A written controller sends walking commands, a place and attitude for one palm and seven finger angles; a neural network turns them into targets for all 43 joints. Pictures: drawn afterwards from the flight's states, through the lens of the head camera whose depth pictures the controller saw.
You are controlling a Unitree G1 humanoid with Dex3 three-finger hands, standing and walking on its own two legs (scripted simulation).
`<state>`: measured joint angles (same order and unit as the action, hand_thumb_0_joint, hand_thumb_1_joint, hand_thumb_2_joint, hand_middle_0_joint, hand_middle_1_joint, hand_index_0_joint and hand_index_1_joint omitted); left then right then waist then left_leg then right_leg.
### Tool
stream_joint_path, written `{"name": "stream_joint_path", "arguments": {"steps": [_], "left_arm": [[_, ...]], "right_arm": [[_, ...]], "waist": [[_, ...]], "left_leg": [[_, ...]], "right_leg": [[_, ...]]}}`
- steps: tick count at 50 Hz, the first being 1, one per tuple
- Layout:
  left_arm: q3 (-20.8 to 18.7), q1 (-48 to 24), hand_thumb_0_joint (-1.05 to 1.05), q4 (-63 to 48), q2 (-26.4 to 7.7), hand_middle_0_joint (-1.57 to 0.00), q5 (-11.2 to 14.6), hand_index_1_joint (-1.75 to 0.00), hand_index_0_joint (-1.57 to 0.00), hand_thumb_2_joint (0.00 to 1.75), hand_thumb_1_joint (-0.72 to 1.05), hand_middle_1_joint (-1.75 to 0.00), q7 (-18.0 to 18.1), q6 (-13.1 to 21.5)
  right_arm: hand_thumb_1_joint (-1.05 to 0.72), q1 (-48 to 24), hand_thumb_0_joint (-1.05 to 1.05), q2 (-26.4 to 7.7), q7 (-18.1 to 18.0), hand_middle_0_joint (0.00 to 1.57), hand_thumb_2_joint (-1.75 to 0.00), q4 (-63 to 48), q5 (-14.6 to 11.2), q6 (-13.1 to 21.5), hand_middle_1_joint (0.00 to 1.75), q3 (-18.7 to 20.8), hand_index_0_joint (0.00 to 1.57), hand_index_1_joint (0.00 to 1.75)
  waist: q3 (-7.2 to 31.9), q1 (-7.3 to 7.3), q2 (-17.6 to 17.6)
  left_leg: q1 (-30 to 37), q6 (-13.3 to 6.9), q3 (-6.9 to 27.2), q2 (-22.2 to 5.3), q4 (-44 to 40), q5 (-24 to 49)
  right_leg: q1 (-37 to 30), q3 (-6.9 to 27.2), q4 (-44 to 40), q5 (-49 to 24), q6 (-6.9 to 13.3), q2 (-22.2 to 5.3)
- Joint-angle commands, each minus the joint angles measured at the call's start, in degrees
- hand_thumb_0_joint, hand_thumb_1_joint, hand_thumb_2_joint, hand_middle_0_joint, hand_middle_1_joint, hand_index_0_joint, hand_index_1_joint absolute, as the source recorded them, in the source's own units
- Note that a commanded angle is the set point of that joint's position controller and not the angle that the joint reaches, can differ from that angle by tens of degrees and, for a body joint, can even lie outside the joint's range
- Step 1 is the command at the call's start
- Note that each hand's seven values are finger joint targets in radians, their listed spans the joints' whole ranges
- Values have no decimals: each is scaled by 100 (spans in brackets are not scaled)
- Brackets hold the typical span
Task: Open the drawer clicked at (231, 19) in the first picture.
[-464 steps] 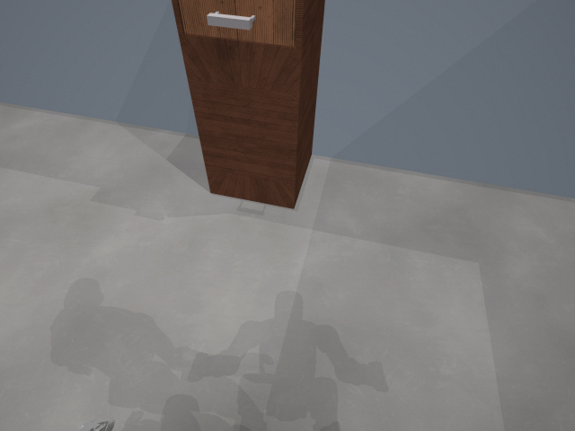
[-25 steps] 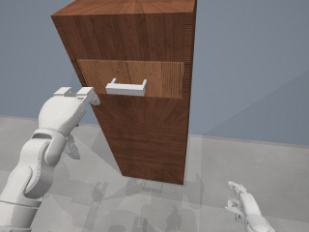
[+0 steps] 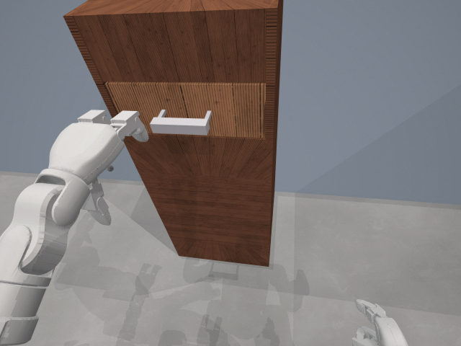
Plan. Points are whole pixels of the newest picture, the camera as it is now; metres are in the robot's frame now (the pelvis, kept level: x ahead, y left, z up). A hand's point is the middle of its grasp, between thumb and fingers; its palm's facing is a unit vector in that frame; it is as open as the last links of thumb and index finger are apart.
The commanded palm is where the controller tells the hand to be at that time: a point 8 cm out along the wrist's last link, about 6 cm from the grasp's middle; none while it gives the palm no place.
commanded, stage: raise the hand with hooked fingers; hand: left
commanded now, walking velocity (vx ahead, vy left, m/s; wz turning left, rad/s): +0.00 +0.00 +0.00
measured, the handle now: (182, 119) +0.58 +0.21 +0.08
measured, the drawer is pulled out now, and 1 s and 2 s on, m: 0.00 0.00 0.00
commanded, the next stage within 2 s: move the hooked fingers above the handle in 0.06 s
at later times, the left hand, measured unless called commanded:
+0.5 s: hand (119, 155) +0.35 +0.23 +0.18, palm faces +0.10 -0.03 -0.99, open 13.8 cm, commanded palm +0.32 +0.23 +0.23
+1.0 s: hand (153, 135) +0.43 +0.21 +0.15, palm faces +0.03 -0.02 -1.00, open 13.8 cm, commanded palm +0.41 +0.22 +0.21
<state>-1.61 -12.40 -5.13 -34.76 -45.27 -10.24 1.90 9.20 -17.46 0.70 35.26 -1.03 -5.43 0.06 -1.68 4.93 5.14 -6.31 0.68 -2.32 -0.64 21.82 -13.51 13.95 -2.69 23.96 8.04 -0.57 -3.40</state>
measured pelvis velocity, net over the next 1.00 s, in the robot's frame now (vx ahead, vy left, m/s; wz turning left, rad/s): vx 0.02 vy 0.00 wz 0.00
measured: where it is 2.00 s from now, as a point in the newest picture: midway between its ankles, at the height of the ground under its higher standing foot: outside the picture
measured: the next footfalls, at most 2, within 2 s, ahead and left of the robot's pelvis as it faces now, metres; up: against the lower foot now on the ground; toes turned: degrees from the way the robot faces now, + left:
none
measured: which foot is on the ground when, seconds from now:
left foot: down 0.00-1.00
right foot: down 0.00-1.00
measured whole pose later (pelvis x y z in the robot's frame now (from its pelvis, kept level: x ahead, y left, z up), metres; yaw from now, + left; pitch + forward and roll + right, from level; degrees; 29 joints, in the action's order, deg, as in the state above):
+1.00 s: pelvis +0.02 +0.00 +0.00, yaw +0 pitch +4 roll +1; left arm 7.2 -35.2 23.6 -29.6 -52.3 -4.6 0.9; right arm 11.3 -16.4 -1.0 37.1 -2.2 -8.2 0.6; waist 1.1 2.1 4.3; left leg -11.3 0.4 -2.4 -0.5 21.2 -13.9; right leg 19.0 -2.6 23.5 8.5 -0.8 -3.5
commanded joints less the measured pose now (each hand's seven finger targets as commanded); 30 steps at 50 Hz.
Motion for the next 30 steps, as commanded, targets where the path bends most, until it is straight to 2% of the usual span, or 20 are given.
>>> {"name": "stream_joint_path", "arguments": {"steps": [1,3,8,10,13,15,16,19,20,21,23,25,26,28,29,30], "left_arm": [[-1236,-2112,0,-901,-1628,-30,-36,-120,-30,30,-50,-120,505,-106],[-1022,-2022,0,-683,-1443,-30,-62,-120,-30,30,-50,-120,473,-198],[-654,-2029,0,-765,-1234,-30,-139,-120,-30,30,-50,-120,233,-333],[-345,-2403,0,-643,-1022,-30,-192,-120,-30,30,-50,-120,171,-319],[-250,-2769,0,-461,-1009,-30,-270,-120,-30,30,-50,-120,167,-214],[-513,-3052,0,-342,-1306,-30,-360,-120,-30,30,-50,-120,268,-109],[-679,-3091,0,-392,-1433,-30,-323,-120,-30,30,-50,-120,320,-60],[-556,-3214,0,111,-1243,-30,-319,-120,-30,30,-50,-120,411,-33],[-682,-3188,0,258,-1375,-30,-329,-120,-30,30,-50,-120,444,-46],[-840,-3137,0,378,-1500,-30,-333,-120,-30,30,-50,-120,463,-80],[-386,-3401,0,538,-1107,-30,-390,-120,-30,30,-50,-120,451,-116],[-221,-3388,0,556,-991,-30,-436,-120,-30,30,-50,-120,410,-153],[-99,-3480,0,645,-879,-30,-435,-120,-30,30,-50,-120,367,-170],[-75,-3579,0,975,-950,-30,-501,-120,-30,30,-50,-120,317,-169],[-23,-3795,0,922,-958,-30,-530,-120,-30,30,-50,-120,303,-118],[-3,-3880,0,852,-938,-30,-507,-120,-30,30,-50,-120,299,-63]], "right_arm": [[-90,-1100,0,-459,-36,20,-90,-954,-10,359,30,138,20,30],[-90,-1092,0,-453,-46,20,-90,-916,-10,340,30,132,20,30],[-90,-1167,0,-464,-80,20,-90,-966,-30,291,30,94,20,30],[-90,-1129,0,-445,-102,20,-90,-930,-29,292,30,63,20,30],[-90,-1033,0,-417,-142,20,-90,-862,-20,312,30,47,20,30],[-90,-940,0,-434,-155,20,-90,-817,11,304,30,59,20,30],[-90,-979,0,-424,-146,20,-90,-829,14,317,30,58,20,30],[-90,-895,0,-394,-138,20,-90,-754,20,257,30,54,20,30],[-90,-879,0,-411,-129,20,-90,-746,18,233,30,64,20,30],[-90,-940,0,-425,-125,20,-90,-756,-8,215,30,70,20,30],[-90,-917,0,-413,-118,20,-90,-754,-15,164,30,61,20,30],[-90,-891,0,-428,-117,20,-90,-807,-28,142,30,90,20,30],[-90,-910,0,-428,-115,20,-90,-831,-48,150,30,87,20,30],[-90,-763,0,-470,-170,20,-90,-765,-49,121,30,106,20,30],[-90,-723,0,-490,-178,20,-90,-756,-54,108,30,109,20,30],[-90,-698,0,-471,-185,20,-90,-800,-50,114,30,119,20,30]], "waist": [[1503,168,-219],[1389,140,-336],[1314,39,-414],[1130,-69,-393],[1202,-113,-420],[1422,-56,-382],[1552,-5,-363],[1466,-14,-393],[1456,12,-325],[1523,36,-397],[1450,-68,-426],[1566,-65,-369],[1544,-123,-434],[1533,-177,-619],[1581,-207,-539],[1713,-173,-560]], "left_leg": [[-519,-149,31,234,-439,970],[-591,-153,11,229,-465,872],[-523,-178,1,221,-496,736],[-528,-167,18,220,-540,590],[-462,-164,37,220,-565,501],[-466,-155,58,240,-547,666],[-453,-149,86,235,-527,712],[-564,-128,44,248,-523,844],[-605,-121,35,240,-525,872],[-629,-120,27,231,-509,839],[-687,-122,3,241,-508,884],[-607,-137,-11,248,-485,930],[-611,-140,-10,248,-477,877],[-635,-175,-33,240,-463,814],[-648,-166,-19,251,-469,844],[-599,-184,1,265,-450,882]], "right_leg": [[-1398,155,-272,-188,215,204],[-1359,130,-283,-116,207,170],[-1223,84,-323,28,185,202],[-1031,44,-399,184,182,213],[-992,24,-441,313,182,230],[-1154,41,-409,148,209,231],[-1247,68,-401,111,216,250],[-1244,37,-384,-73,224,197],[-1268,42,-371,-125,238,194],[-1322,81,-377,-71,238,221],[-1218,44,-374,-145,236,175],[-1205,42,-339,-201,244,189],[-1165,52,-377,-164,242,201],[-1128,50,-391,-144,223,183],[-1121,52,-386,-190,224,181],[-1177,62,-356,-235,230,187]]}}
